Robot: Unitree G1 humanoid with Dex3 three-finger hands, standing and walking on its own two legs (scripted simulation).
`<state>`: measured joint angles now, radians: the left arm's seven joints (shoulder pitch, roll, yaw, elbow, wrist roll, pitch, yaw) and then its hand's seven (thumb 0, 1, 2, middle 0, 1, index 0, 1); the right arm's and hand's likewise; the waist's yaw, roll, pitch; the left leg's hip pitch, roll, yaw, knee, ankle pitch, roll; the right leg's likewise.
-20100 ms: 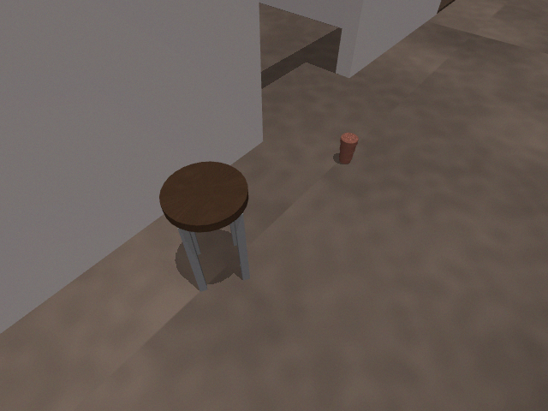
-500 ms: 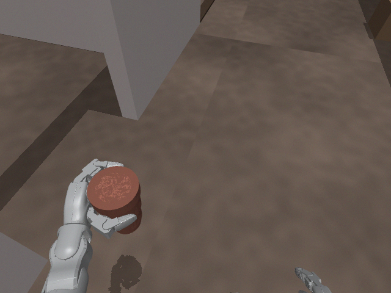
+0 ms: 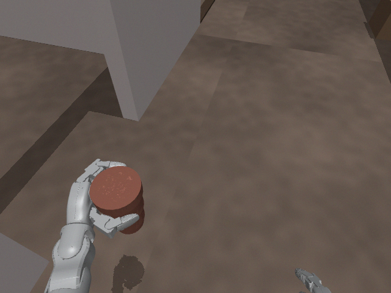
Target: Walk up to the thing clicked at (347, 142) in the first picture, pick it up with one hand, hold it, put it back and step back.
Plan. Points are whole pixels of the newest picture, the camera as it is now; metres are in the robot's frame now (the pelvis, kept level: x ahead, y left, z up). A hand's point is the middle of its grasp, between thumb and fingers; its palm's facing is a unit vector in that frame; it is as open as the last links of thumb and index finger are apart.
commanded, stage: hold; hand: left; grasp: from the side
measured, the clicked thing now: (123, 205) +0.31 +0.15 +0.00
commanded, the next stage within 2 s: crouch in 0.18 s
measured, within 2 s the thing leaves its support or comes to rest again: neither
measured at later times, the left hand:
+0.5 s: hand (118, 198) +0.32 +0.16 +0.02, palm faces +0.08 -1.00 -0.02, open 11.7 cm
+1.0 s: hand (133, 225) +0.36 +0.18 -0.23, palm faces +0.10 -0.99 -0.03, open 11.7 cm
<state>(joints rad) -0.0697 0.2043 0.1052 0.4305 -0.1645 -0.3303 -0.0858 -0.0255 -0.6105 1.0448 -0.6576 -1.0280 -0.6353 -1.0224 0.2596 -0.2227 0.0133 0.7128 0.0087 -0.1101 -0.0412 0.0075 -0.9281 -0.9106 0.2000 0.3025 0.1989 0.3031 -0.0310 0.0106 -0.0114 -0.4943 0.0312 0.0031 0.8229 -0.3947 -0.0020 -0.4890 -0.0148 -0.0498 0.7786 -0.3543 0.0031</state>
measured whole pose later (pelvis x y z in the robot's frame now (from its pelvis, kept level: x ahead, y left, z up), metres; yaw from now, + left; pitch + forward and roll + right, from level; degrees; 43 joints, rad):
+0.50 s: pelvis -0.01 -0.01 -0.01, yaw +0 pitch +5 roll -1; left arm -0.15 0.20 0.14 0.55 -0.16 -0.38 -0.07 -0.03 -0.59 1.00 -0.67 -1.01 -0.64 -1.00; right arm 0.24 -0.22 0.01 0.71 0.00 -0.11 -0.03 0.01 -0.89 -0.91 0.20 0.30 0.20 0.30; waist -0.04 0.00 -0.01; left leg -0.56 0.03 0.00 0.86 -0.39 -0.01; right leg -0.55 -0.02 -0.05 0.82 -0.36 0.00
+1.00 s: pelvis -0.03 +0.00 -0.19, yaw -1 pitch +31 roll -3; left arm -0.41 0.27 0.28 0.90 -0.15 -0.73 -0.12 -0.03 -0.59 1.00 -0.68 -1.00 -0.66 -0.99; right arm 0.15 -0.25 0.00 0.73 -0.07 -0.09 0.04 0.00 -0.92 -0.91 0.20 0.30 0.20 0.30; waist -0.09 0.00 -0.17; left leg -1.57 0.04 -0.03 1.70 -0.67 0.00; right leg -1.56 -0.03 -0.06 1.64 -0.62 -0.01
